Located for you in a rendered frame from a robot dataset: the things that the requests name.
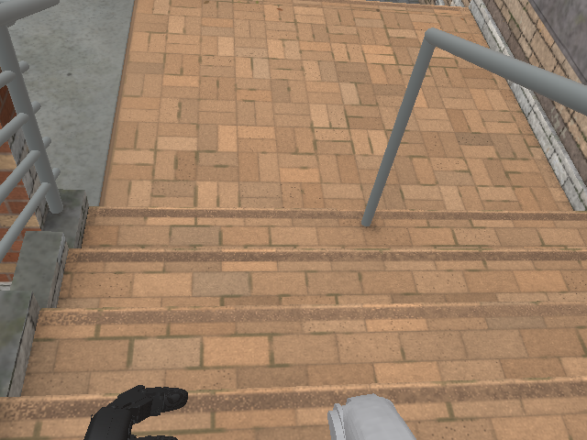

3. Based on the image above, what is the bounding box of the robot right thigh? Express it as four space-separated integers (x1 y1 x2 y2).
327 393 416 440

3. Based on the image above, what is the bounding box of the left robot hand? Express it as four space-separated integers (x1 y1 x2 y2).
84 385 188 440

